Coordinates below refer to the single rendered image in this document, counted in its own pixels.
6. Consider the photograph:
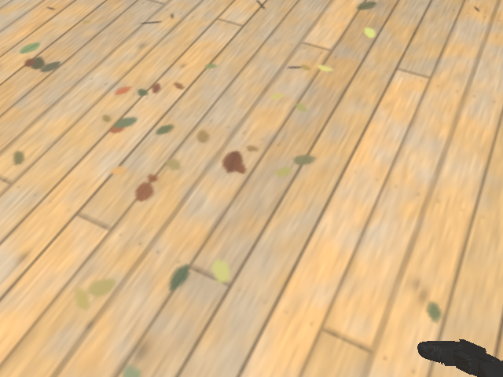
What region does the right robot hand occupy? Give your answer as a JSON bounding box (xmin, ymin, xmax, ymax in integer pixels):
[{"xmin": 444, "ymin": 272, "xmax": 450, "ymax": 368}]
[{"xmin": 417, "ymin": 339, "xmax": 503, "ymax": 377}]

